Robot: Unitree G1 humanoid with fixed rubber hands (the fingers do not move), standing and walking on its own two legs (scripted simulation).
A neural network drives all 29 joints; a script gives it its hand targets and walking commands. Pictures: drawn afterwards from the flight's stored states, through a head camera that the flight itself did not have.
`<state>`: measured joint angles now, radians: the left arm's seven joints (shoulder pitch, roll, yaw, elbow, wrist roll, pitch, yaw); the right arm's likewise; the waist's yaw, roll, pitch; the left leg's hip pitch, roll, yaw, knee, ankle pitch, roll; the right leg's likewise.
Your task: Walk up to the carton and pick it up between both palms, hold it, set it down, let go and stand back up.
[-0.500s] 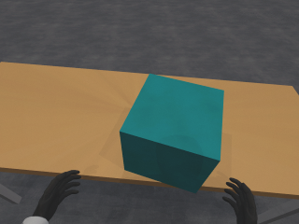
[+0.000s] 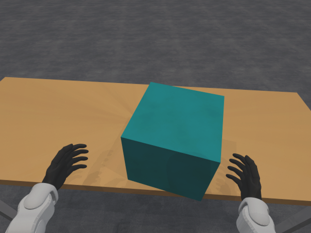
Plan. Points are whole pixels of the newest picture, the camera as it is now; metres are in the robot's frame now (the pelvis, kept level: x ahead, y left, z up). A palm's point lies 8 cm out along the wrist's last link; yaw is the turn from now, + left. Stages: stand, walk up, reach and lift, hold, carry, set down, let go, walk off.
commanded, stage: reach and lift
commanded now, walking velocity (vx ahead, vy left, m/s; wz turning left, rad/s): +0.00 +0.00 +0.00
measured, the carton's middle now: (174, 139) +0.40 -0.04 -0.01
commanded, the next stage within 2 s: none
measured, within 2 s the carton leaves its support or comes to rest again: neither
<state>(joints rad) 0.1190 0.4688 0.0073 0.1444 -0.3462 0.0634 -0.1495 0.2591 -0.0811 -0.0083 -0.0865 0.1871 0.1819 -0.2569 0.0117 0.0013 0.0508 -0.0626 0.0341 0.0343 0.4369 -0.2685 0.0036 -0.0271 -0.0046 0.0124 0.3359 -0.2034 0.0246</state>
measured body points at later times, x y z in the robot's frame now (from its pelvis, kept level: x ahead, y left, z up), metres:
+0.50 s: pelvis +0.02 +0.00 +0.00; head +0.04 +0.01 +0.45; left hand +0.34 +0.23 +0.08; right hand +0.27 -0.22 +0.08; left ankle -0.01 +0.11 -0.74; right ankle +0.00 -0.14 -0.74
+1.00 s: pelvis -0.01 +0.00 +0.00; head +0.00 +0.02 +0.45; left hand +0.41 +0.21 +0.14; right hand +0.32 -0.24 +0.12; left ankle -0.01 +0.11 -0.74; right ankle +0.00 -0.14 -0.74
